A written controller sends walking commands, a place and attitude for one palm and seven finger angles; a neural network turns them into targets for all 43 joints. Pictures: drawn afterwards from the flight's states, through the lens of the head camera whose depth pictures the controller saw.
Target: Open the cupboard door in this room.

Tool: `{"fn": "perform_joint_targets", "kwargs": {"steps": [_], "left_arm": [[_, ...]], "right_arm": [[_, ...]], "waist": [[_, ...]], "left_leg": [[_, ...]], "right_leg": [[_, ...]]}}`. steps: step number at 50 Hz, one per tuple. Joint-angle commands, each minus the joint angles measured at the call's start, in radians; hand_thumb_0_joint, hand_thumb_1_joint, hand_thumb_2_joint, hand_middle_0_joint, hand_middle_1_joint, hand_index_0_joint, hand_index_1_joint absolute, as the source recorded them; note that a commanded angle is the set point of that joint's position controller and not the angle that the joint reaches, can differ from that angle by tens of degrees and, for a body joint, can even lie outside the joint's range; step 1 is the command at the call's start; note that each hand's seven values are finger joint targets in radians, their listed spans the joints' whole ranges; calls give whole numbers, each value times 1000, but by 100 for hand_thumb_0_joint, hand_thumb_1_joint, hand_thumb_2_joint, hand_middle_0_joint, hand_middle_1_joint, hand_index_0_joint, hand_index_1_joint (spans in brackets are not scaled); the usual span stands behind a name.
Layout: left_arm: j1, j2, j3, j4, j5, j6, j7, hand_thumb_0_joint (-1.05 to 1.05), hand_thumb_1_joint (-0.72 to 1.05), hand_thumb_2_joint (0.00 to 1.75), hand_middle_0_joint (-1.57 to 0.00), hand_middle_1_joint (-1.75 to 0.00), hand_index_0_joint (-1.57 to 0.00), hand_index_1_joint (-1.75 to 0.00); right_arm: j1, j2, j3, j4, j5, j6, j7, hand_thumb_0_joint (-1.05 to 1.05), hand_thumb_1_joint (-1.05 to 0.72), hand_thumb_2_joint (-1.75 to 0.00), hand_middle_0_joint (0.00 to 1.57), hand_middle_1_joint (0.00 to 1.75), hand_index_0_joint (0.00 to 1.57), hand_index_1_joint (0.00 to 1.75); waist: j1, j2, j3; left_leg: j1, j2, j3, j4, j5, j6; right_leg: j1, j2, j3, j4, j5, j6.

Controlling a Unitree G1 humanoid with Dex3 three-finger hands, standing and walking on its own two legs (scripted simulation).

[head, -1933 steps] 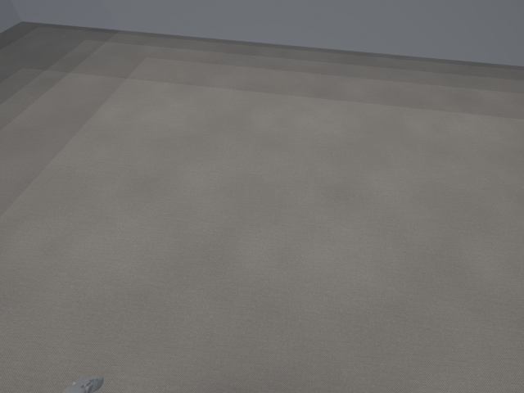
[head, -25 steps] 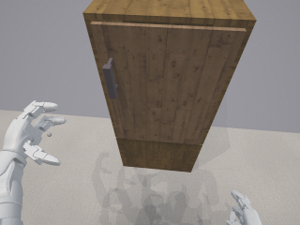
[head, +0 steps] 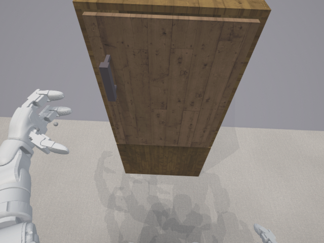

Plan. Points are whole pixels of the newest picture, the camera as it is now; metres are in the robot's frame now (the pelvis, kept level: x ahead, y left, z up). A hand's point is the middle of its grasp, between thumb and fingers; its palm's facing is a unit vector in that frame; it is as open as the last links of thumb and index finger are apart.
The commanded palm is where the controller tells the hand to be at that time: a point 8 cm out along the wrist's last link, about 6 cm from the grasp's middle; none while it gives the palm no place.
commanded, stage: move the hooked fingers beside the handle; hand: left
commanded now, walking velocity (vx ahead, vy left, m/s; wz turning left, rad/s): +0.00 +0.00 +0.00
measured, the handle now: (110, 78) +0.55 +0.17 +0.08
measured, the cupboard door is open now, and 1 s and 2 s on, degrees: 0 0 0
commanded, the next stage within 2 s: slide the fingers in behind the handle in 1.78 s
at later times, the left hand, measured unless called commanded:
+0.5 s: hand (72, 102) +0.44 +0.25 +0.10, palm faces -0.03 -1.00 +0.01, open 14.0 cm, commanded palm +0.42 +0.30 +0.09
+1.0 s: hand (85, 87) +0.50 +0.23 +0.09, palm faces -0.04 -1.00 +0.01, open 14.0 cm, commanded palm +0.48 +0.28 +0.09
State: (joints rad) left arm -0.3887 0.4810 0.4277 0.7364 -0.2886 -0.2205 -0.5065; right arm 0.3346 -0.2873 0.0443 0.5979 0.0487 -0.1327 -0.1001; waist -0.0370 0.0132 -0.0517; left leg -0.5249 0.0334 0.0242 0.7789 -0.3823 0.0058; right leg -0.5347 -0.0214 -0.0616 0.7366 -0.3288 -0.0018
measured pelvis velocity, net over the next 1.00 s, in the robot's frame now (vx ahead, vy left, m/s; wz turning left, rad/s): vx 0.01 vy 0.01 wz -0.03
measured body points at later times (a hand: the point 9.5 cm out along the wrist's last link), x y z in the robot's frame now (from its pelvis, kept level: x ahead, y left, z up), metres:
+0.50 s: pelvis +0.01 +0.01 -0.01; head +0.08 +0.02 +0.44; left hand +0.43 +0.30 +0.10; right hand +0.07 -0.26 -0.11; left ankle +0.01 +0.11 -0.71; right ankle +0.02 -0.12 -0.71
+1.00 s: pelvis +0.01 +0.01 -0.02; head +0.11 +0.02 +0.42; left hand +0.49 +0.29 +0.10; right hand +0.02 -0.27 -0.12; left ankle +0.01 +0.11 -0.71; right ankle +0.02 -0.12 -0.71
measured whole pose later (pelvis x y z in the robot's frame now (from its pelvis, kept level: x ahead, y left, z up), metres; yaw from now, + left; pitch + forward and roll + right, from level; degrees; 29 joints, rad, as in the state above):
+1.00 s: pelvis +0.01 +0.01 -0.02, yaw -1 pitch +16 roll -2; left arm -0.88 0.62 0.44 1.18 -0.14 -0.30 -0.42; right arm 0.40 -0.28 0.04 0.61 0.02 0.03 -0.05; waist -0.15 0.01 -0.07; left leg -0.75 0.05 0.03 0.89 -0.43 0.01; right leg -0.75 0.00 -0.05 0.82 -0.35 0.00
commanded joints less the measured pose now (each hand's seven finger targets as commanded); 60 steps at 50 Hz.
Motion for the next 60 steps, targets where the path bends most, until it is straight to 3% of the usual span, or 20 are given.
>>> {"fn": "perform_joint_targets", "kwargs": {"steps": [1,3,4,7,10,14,17,20,23,24,26,29,33,37,42,43,47,51,54,60], "left_arm": [[-438,258,23,-170,-9,-80,9,0,-50,30,-30,-120,-30,-120],[-486,294,44,-142,-5,-84,13,0,-50,30,-30,-120,-30,-120],[-514,263,12,-121,1,-84,14,0,-50,30,-30,-120,-30,-120],[-494,306,52,-92,12,-90,26,0,-50,30,-30,-120,-30,-120],[-525,264,13,-100,28,-94,40,0,-50,30,-30,-120,-30,-120],[-522,313,63,-20,31,-86,54,0,-50,30,-30,-120,-30,-120],[-614,317,45,9,48,-98,59,0,-50,30,-30,-120,-30,-120],[-679,313,28,-29,58,-130,59,0,-50,30,-30,-120,-30,-120],[-673,328,46,-4,50,-136,55,0,-50,30,-30,-120,-30,-120],[-681,276,2,36,50,-125,51,0,-50,30,-30,-120,-30,-120],[-717,324,27,98,65,-114,57,0,-50,30,-30,-120,-30,-120],[-770,337,23,99,80,-122,60,0,-50,30,-30,-120,-30,-120],[-802,387,58,134,84,-141,66,0,-50,30,-30,-120,-30,-120],[-828,364,38,138,92,-149,70,0,-50,30,-30,-120,-30,-120],[-867,421,66,197,113,-138,81,0,-50,30,-30,-120,-30,-120],[-888,412,49,199,121,-137,82,0,-50,30,-30,-120,-30,-120],[-948,406,41,212,126,-146,93,0,-50,30,-30,-120,-30,-120],[-920,426,55,262,135,-138,92,0,-50,30,-30,-120,-30,-120],[-868,437,72,209,138,-147,88,0,-50,30,-30,-120,-30,-120],[-827,427,88,188,116,-136,93,0,-50,30,-30,-120,-30,-120]], "right_arm": [[2,-152,-57,-114,4,-40,-9,0,-90,-90,20,30,20,30],[14,-159,-58,-107,1,-34,-9,0,-90,-90,20,30,20,30],[17,-157,-56,-103,2,-30,-8,0,-90,-90,20,30,20,30],[35,-162,-60,-106,-4,-18,0,0,-90,-90,20,30,20,30],[46,-156,-63,-107,-5,-5,11,0,-90,-90,20,30,20,30],[65,-165,-63,-109,-8,18,19,0,-90,-90,20,30,20,30],[72,-164,-62,-104,-9,33,20,0,-90,-90,20,30,20,30],[86,-161,-66,-95,-12,40,22,0,-90,-90,20,30,20,30],[103,-166,-69,-83,-13,51,24,0,-90,-90,20,30,20,30],[102,-162,-64,-80,-11,56,25,0,-90,-90,20,30,20,30],[113,-171,-68,-66,-12,67,23,0,-90,-90,20,30,20,30],[124,-170,-67,-67,-15,78,23,0,-90,-90,20,30,20,30],[141,-173,-65,-64,-20,95,27,0,-90,-90,20,30,20,30],[157,-172,-69,-64,-23,106,32,0,-90,-90,20,30,20,30],[179,-179,-67,-59,-27,128,33,0,-90,-90,20,30,20,30],[179,-175,-65,-56,-25,130,35,0,-90,-90,20,30,20,30],[201,-179,-64,-49,-32,138,37,0,-90,-90,20,30,20,30],[218,-182,-64,-49,-34,146,40,0,-90,-90,20,30,20,30],[221,-178,-68,-66,-36,156,46,0,-90,-90,20,30,20,30],[214,-179,-73,-79,-32,175,50,0,-90,-90,20,30,20,30]], "waist": [[-22,66,-269],[-18,50,-293],[-29,65,-292],[-3,67,-334],[-13,101,-356],[-12,33,-338],[-34,49,-312],[-42,120,-399],[-43,97,-423],[-57,88,-386],[-66,57,-340],[-67,105,-382],[-68,77,-414],[-78,111,-435],[-86,88,-425],[-95,127,-427],[-115,118,-432],[-112,94,-449],[-83,146,-513],[-83,82,-455]], "left_leg": [[109,-34,-39,-120,175,17],[98,-33,-44,-113,181,17],[105,-34,-44,-111,181,16],[104,-34,-46,-97,244,13],[137,-26,-51,-94,301,6],[70,-26,-41,-86,286,12],[55,-25,-39,-74,261,16],[118,-22,-43,-60,298,10],[134,-15,-50,-47,361,8],[114,-18,-47,-48,339,11],[56,-18,-44,-50,273,16],[72,-20,-43,-39,292,15],[38,-20,-41,-22,308,18],[78,-16,-48,-10,345,17],[20,-16,-45,-1,323,22],[22,-17,-37,1,309,21],[32,-13,-50,11,318,22],[2,-12,-43,14,307,23],[47,-12,-41,18,387,18],[12,-9,-31,9,357,24]], "right_leg": [[96,39,33,-91,155,-24],[106,40,36,-81,160,-26],[87,39,32,-78,159,-25],[117,42,31,-57,213,-33],[85,42,20,-43,247,-31],[106,43,27,-39,263,-26],[72,46,28,-35,240,-27],[57,47,30,-25,255,-27],[55,51,27,-17,293,-26],[38,52,25,-21,283,-24],[26,48,26,-27,245,-21],[22,48,31,-15,258,-23],[49,52,37,1,288,-22],[10,57,29,8,287,-25],[21,58,35,12,292,-22],[8,56,41,8,286,-18],[-24,61,34,15,272,-20],[-2,61,39,13,283,-15],[17,61,34,29,333,-21],[30,66,33,15,332,-16]]}}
